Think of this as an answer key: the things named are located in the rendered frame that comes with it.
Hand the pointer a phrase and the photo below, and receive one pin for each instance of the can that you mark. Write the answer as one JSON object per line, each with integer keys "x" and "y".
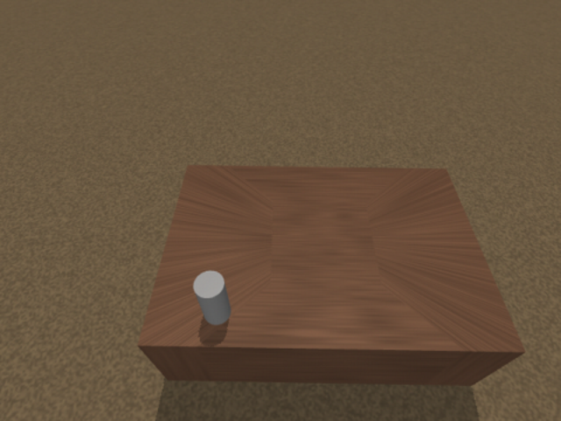
{"x": 212, "y": 296}

